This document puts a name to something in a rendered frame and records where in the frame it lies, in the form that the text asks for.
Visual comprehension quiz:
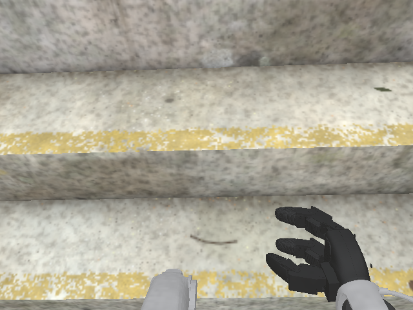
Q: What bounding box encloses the left robot thigh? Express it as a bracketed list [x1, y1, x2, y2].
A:
[141, 272, 197, 310]

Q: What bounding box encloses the robot right forearm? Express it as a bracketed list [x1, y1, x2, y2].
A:
[336, 280, 395, 310]

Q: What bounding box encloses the robot right hand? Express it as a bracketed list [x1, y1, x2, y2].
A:
[266, 206, 372, 302]

